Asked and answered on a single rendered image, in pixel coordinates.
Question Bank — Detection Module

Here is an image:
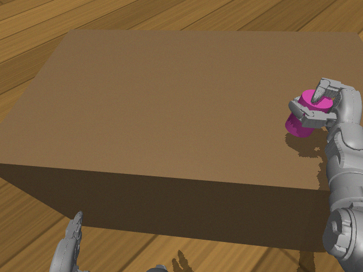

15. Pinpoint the can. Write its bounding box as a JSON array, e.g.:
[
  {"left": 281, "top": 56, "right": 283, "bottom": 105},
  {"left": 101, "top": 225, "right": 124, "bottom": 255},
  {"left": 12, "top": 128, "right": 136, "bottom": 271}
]
[{"left": 285, "top": 90, "right": 333, "bottom": 138}]

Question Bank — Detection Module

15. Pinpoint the right robot arm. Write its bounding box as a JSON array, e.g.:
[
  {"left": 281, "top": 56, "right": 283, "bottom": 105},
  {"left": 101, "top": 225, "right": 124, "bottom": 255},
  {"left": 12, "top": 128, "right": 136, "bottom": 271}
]
[{"left": 322, "top": 122, "right": 363, "bottom": 272}]

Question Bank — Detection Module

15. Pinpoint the right robot hand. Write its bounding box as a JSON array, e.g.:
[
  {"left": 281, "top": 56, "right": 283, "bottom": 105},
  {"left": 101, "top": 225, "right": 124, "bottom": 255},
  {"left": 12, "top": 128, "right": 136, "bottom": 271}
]
[{"left": 288, "top": 78, "right": 362, "bottom": 132}]

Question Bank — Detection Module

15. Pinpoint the left robot hand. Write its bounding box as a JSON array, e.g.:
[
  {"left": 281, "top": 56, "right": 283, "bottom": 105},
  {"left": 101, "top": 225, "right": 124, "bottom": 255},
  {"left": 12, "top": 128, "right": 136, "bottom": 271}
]
[{"left": 49, "top": 211, "right": 90, "bottom": 272}]

